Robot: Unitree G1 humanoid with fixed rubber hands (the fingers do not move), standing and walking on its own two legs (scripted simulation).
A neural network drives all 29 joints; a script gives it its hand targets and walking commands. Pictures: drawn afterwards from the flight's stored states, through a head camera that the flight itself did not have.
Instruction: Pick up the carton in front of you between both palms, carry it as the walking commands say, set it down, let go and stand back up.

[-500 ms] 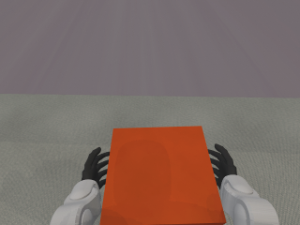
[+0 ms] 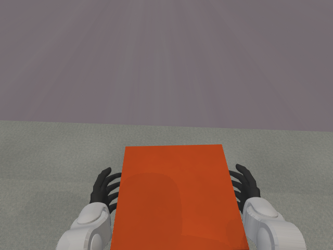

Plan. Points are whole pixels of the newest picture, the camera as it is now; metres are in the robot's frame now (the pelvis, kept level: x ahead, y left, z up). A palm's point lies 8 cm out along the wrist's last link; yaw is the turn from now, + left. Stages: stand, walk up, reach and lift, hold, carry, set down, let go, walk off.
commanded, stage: carry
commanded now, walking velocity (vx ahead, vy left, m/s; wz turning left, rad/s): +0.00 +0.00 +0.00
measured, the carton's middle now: (174, 213) +0.24 +0.00 +0.02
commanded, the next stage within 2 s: hold in 1.20 s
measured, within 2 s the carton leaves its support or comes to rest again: neither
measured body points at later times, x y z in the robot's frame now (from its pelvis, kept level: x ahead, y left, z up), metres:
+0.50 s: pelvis -0.03 +0.00 +0.00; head -0.06 +0.00 +0.45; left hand +0.21 +0.15 +0.08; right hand +0.21 -0.15 +0.07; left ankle -0.10 +0.11 -0.73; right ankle -0.01 -0.10 -0.73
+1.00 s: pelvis -0.06 +0.00 +0.01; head -0.07 +0.00 +0.46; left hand +0.23 +0.15 +0.03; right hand +0.23 -0.15 +0.02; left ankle -0.10 +0.11 -0.73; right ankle -0.01 -0.10 -0.73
